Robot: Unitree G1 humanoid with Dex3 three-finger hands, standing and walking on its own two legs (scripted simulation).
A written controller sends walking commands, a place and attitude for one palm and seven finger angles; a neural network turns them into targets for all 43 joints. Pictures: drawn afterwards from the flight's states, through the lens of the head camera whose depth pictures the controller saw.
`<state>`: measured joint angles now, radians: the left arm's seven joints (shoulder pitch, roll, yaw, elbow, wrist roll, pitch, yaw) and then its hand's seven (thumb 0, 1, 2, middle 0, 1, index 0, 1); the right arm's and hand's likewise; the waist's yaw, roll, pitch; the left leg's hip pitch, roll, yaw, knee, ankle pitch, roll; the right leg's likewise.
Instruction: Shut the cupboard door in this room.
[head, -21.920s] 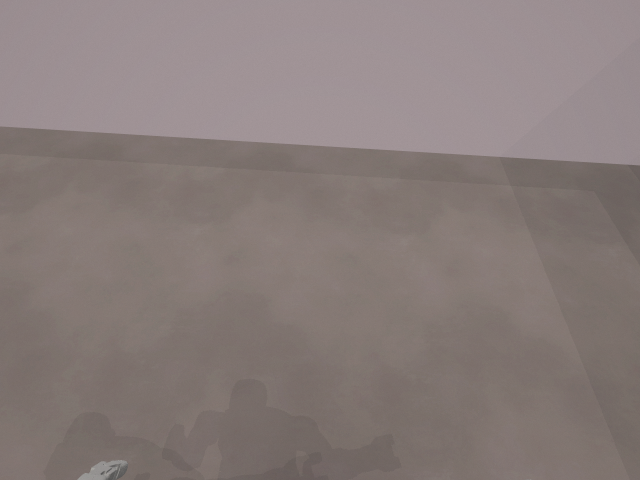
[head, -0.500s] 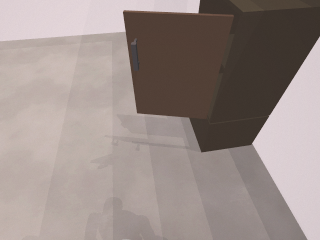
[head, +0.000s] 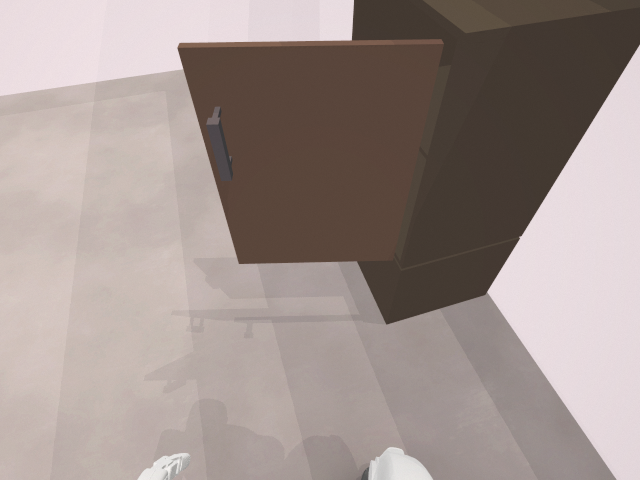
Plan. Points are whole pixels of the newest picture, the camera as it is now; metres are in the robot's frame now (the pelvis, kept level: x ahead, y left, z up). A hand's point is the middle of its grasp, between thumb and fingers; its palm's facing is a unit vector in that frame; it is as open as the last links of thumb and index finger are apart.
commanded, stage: take the last steps up to it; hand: left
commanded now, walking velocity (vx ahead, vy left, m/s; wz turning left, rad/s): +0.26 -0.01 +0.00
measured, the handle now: (222, 144) +0.68 +0.20 +0.02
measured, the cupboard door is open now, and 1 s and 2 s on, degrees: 74 74 74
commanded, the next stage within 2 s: come to a stop and stand still in 0.30 s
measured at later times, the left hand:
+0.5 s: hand out of the picture +0.14 +0.16 -0.17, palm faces +0.11 -0.98 -0.16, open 7.3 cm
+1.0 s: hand (229, 443) +0.20 +0.14 -0.16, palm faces +0.03 -0.96 -0.26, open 7.4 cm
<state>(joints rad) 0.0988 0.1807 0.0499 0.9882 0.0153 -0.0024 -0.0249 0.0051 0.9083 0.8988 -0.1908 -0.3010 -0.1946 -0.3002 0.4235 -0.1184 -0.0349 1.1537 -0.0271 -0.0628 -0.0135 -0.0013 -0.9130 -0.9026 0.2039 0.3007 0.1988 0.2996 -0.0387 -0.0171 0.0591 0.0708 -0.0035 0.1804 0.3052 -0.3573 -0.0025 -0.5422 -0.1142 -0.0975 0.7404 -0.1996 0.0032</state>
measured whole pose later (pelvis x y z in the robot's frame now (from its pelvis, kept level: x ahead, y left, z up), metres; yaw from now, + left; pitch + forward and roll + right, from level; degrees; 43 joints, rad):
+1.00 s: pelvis +0.15 -0.06 +0.00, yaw +0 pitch -1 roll +1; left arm 0.21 0.20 0.03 1.03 0.02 0.01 0.02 0.00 0.91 0.90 -0.19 -0.30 -0.20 -0.30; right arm 0.18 -0.20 -0.06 1.06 -0.02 0.04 -0.01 0.00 -0.91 -0.90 0.20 0.30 0.20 0.30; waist 0.00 0.02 0.04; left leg -0.36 0.06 0.06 0.60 -0.32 -0.03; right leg -0.24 -0.05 -0.04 0.58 -0.32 0.01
